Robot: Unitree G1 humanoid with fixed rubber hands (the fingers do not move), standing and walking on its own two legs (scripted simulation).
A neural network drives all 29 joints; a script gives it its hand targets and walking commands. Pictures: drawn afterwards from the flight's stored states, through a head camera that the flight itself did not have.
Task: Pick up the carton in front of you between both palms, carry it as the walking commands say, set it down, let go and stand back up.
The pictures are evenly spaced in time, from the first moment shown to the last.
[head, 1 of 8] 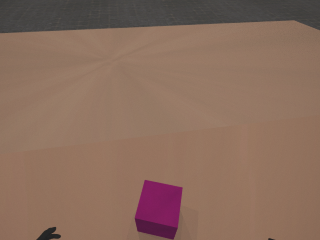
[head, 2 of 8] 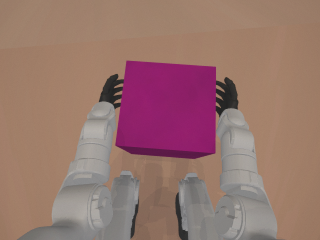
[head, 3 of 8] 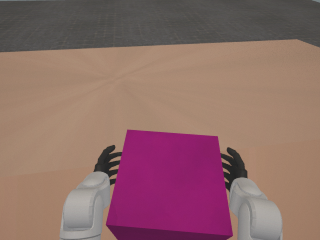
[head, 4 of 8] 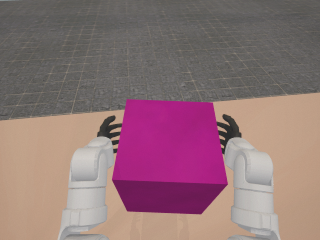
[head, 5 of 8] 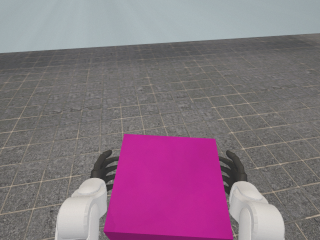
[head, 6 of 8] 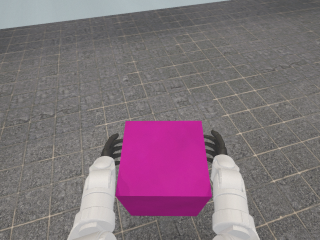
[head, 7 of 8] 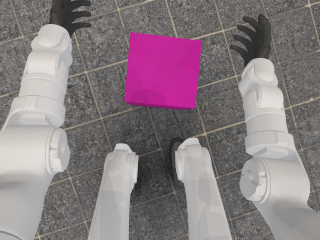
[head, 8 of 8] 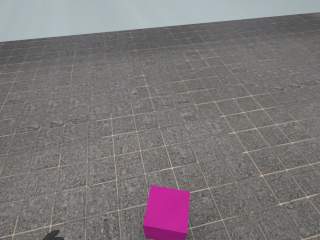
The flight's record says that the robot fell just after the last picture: no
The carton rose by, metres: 0.69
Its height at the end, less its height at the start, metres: -0.32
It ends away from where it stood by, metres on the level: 5.19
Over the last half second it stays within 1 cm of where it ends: yes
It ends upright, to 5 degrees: yes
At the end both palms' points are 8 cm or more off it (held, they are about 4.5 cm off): yes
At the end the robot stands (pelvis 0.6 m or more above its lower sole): yes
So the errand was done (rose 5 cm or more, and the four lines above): yes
